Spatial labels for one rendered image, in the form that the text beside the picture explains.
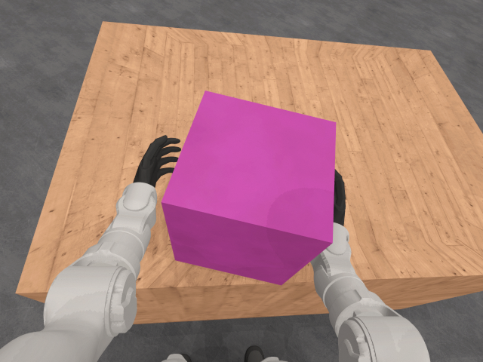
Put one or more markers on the robot left forearm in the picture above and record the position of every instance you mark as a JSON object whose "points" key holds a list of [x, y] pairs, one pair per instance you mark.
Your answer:
{"points": [[125, 241]]}

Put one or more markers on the right robot hand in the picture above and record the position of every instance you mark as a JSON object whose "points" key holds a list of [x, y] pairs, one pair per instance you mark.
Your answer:
{"points": [[339, 199]]}

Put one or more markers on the pedestal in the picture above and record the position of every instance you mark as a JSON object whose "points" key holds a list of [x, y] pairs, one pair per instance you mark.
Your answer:
{"points": [[407, 148]]}

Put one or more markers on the right robot foot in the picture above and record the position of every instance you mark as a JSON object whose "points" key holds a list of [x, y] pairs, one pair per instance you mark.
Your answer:
{"points": [[254, 354]]}

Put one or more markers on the robot right upper arm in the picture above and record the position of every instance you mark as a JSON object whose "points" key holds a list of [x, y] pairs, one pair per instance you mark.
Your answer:
{"points": [[380, 339]]}

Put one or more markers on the carton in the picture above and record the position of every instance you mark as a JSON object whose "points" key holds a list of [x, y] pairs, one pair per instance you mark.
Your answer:
{"points": [[252, 192]]}

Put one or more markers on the robot left upper arm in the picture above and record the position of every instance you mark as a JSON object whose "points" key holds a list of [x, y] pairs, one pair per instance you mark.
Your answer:
{"points": [[87, 307]]}

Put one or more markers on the left robot hand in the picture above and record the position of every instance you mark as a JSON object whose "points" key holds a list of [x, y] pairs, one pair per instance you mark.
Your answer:
{"points": [[149, 168]]}

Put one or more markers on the robot right forearm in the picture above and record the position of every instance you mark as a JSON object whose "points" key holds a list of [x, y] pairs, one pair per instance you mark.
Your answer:
{"points": [[341, 290]]}

